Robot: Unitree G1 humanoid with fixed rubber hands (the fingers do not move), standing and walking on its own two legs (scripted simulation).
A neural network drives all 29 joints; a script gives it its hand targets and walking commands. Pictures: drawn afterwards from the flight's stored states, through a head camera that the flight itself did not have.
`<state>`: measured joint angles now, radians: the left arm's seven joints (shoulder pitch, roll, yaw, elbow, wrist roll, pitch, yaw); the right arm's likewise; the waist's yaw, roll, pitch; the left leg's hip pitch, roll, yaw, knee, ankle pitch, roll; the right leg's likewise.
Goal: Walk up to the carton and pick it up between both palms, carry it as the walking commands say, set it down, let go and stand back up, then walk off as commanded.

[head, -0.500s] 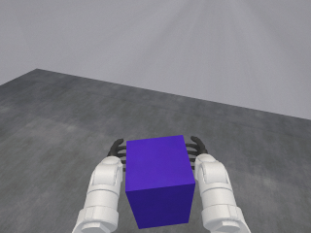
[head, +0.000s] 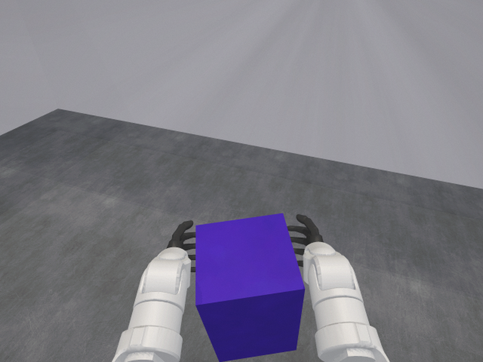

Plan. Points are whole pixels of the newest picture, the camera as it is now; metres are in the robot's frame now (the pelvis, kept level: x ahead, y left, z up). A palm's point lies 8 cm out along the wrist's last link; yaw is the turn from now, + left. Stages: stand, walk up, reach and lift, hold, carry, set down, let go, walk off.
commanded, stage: carry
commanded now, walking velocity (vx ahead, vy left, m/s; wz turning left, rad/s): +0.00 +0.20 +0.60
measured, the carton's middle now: (249, 291) +0.28 +0.00 -0.02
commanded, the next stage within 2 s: none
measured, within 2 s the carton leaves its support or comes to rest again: neither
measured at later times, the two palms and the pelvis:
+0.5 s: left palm (97, 278) +0.25 +0.24 +0.06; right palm (245, 256) +0.30 +0.00 +0.07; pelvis -0.01 +0.07 -0.02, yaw +8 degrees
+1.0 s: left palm out of the picture +0.15 +0.44 +0.04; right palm (107, 272) +0.27 +0.23 +0.06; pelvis -0.06 +0.20 -0.02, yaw +24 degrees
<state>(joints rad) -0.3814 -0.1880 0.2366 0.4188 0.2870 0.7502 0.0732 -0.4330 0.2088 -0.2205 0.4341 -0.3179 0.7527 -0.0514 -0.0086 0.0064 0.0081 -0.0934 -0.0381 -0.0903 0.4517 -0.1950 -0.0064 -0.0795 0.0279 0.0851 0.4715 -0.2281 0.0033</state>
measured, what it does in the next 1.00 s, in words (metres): steps to the left, turning left: right foot, then left foot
